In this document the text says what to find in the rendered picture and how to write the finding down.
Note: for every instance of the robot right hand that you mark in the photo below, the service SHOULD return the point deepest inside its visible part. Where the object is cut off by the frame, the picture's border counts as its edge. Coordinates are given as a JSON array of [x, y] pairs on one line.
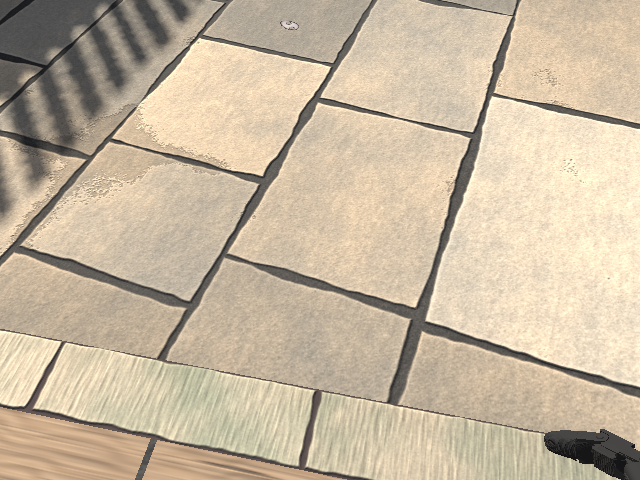
[[608, 452]]

